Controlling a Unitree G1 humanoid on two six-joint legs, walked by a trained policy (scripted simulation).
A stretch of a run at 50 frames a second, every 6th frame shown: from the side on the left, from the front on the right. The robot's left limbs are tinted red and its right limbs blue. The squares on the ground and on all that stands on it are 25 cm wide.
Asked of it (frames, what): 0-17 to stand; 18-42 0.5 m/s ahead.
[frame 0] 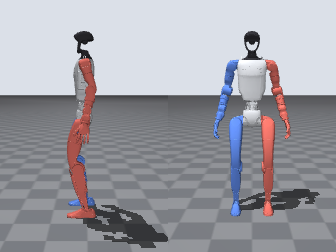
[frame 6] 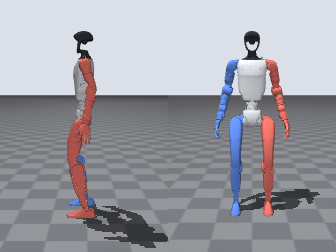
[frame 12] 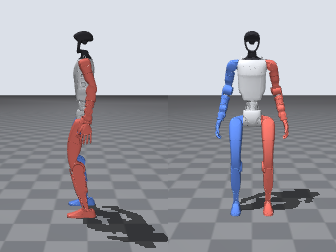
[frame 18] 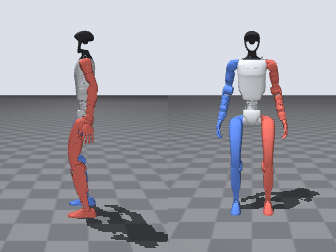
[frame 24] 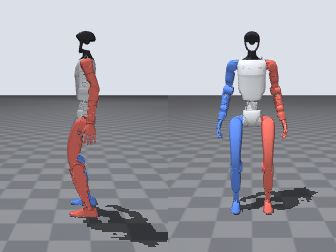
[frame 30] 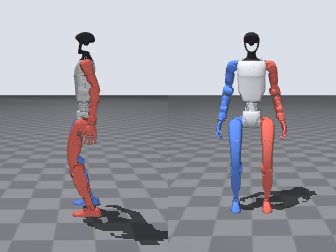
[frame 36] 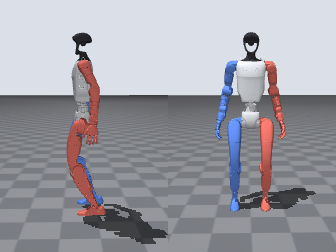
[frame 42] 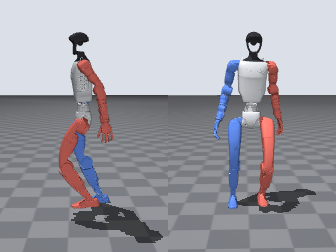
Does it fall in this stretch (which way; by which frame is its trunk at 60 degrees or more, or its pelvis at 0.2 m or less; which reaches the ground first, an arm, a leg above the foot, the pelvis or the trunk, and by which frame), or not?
no
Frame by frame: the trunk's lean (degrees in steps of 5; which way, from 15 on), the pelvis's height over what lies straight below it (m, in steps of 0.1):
0: 0, 0.8
6: 0, 0.8
12: 0, 0.8
18: 0, 0.8
24: 0, 0.8
30: 0, 0.8
36: 0, 0.8
42: 5, 0.8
